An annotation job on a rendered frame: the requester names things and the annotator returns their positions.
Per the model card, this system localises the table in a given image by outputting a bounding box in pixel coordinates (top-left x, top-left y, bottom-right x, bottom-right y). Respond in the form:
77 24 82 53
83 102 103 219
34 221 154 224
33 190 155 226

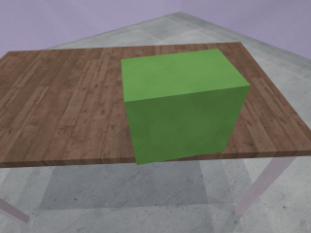
0 42 311 224

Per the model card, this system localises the carton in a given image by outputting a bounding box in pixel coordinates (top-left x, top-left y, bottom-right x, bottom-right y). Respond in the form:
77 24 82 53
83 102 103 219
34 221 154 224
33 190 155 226
121 49 251 165

